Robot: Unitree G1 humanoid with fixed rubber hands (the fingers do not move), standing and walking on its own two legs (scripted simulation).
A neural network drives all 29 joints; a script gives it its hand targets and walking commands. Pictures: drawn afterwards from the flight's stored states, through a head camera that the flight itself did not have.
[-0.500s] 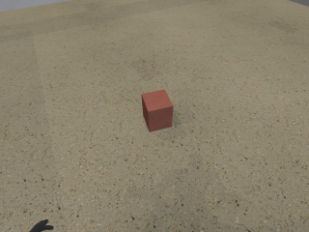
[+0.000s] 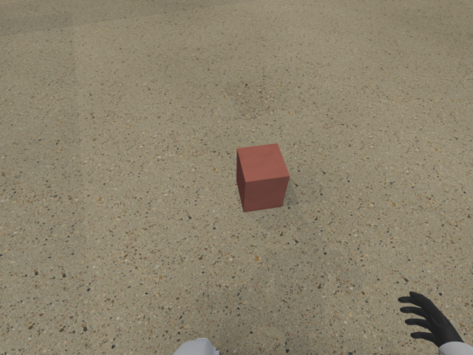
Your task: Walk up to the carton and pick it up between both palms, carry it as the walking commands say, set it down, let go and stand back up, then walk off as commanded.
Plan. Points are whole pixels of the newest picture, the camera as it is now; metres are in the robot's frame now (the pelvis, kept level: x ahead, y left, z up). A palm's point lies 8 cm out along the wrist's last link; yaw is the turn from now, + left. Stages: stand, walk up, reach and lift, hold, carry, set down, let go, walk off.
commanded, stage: walk up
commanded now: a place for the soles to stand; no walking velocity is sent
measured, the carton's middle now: (260, 178) +0.95 -0.05 -0.63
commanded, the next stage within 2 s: none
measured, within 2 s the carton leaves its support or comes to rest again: neither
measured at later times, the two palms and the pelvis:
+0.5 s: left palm (79, 268) +0.25 +0.32 -0.04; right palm (441, 302) +0.24 -0.35 -0.09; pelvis +0.17 -0.02 +0.01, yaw -1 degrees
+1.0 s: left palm (103, 203) +0.41 +0.34 -0.08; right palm (409, 242) +0.36 -0.32 -0.08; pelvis +0.31 +0.02 +0.00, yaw -1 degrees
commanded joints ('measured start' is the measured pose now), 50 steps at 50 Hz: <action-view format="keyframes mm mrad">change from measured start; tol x32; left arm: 1 22 192 43 -70 6 -21 0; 50 -16 235 68 -22 32 -34 25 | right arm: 1 150 -229 -68 -34 36 -14 -28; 50 162 -102 11 -53 27 23 -48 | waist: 1 -81 38 -125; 11 -68 166 -70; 16 53 -300 -110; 31 -54 -133 -28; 35 -155 355 -87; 50 -11 -167 -139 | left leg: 1 304 347 -450 -303 -39 240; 13 -89 187 -190 -264 -443 134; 17 -390 21 -148 540 -349 8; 33 315 -12 -12 -35 -134 -3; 36 327 394 -765 -387 -506 223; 45 78 248 -254 -217 219 190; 50 -159 26 -51 219 -256 -21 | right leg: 1 -388 -59 125 263 68 -18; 14 94 19 -41 -395 232 3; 17 155 -444 740 -721 -215 -201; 23 22 -298 241 -608 438 -201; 31 -197 -232 131 -606 36 -161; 36 -554 1 92 255 -44 -4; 47 -16 14 -33 -289 346 5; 50 109 -264 434 -582 244 -98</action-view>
